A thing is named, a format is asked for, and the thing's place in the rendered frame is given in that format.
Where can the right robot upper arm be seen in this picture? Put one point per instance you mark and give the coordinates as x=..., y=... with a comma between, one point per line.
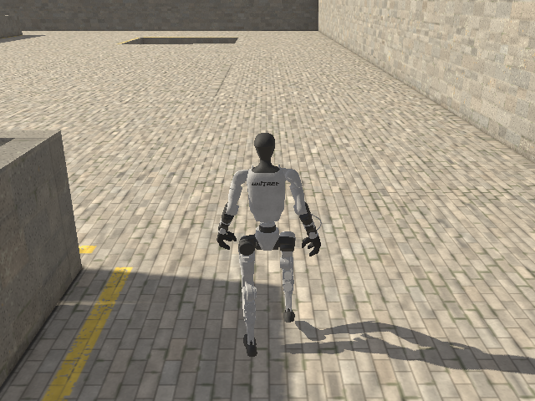
x=296, y=188

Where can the robot right forearm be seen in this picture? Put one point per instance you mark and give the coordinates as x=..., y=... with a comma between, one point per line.
x=308, y=223

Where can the robot left shin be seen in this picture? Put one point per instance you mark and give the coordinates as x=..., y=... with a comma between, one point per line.
x=249, y=313

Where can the left robot upper arm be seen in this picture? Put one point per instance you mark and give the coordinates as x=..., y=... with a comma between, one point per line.
x=235, y=191

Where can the robot left hand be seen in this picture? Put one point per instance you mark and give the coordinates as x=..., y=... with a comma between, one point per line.
x=228, y=237

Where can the robot right thigh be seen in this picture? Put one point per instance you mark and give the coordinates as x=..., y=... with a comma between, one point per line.
x=286, y=242

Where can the robot left forearm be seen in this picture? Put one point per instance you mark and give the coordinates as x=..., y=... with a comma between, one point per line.
x=225, y=221

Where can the robot right hand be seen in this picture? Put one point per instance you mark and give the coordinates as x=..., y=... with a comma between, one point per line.
x=314, y=243

